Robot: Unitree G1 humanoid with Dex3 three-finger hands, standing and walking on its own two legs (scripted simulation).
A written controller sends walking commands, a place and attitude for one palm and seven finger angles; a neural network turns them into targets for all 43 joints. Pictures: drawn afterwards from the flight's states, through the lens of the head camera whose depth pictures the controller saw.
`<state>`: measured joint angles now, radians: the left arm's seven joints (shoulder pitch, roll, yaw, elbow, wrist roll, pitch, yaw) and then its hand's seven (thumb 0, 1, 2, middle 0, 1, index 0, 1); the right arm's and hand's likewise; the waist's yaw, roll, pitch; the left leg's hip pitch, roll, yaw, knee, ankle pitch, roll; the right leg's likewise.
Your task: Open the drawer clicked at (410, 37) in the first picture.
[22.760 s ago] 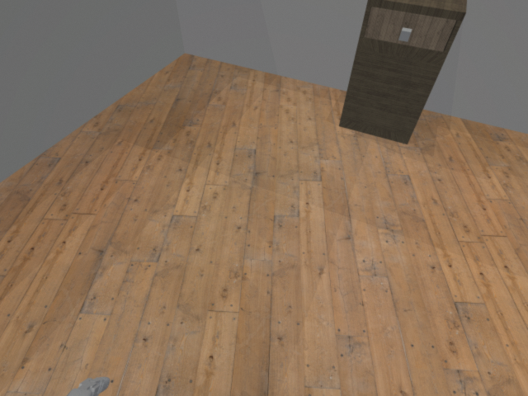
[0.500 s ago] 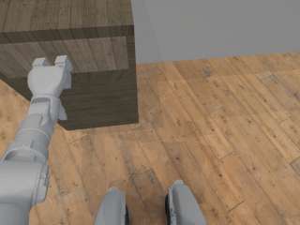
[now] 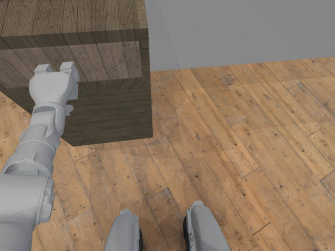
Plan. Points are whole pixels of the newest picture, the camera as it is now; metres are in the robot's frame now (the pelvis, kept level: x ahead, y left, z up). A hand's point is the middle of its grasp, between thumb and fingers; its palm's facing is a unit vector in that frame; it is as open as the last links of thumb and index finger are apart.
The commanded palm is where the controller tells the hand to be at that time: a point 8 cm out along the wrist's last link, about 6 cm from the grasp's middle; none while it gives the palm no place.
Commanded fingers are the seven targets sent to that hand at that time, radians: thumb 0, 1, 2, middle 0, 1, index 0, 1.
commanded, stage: close the thumb around the handle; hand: left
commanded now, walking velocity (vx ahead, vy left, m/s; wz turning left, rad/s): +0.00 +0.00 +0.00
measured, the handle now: (66, 80) +0.54 +0.23 -0.02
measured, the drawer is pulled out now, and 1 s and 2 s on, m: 0.00 0.03 0.04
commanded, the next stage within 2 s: pull the drawer open in 0.30 s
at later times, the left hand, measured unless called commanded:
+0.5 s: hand (64, 99) +0.49 +0.24 -0.03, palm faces -0.06 -0.03 -1.00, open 8.4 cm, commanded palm +0.47 +0.22 +0.02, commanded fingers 0.00 0.90 0.90 -0.40 -1.35 -0.40 -1.35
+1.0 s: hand (64, 111) +0.46 +0.24 -0.03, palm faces -0.06 -0.07 -1.00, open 8.4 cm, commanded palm +0.45 +0.23 +0.02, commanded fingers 0.00 0.90 0.90 -0.40 -1.35 -0.40 -1.35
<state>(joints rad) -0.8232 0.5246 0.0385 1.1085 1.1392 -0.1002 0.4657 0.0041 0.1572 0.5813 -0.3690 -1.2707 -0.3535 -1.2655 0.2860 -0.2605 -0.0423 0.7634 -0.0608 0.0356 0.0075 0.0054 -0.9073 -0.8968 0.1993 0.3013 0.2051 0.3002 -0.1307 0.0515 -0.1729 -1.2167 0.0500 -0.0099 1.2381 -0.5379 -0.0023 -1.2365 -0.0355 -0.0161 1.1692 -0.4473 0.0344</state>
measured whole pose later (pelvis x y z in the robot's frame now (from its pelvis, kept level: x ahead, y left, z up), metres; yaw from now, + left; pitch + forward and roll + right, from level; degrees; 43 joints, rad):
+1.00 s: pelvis +0.05 +0.01 +0.03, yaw -2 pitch +28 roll -2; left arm -0.45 0.38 0.04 0.79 1.11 -0.04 0.52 0.07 0.39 0.65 -0.42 -1.35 -0.25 -1.34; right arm 0.24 -0.23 -0.07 0.73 -0.06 0.08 0.02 0.01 -0.91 -0.90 0.20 0.30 0.20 0.30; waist -0.06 0.05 -0.18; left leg -1.01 0.06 0.02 1.10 -0.56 0.01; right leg -1.05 -0.02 0.01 1.04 -0.46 0.04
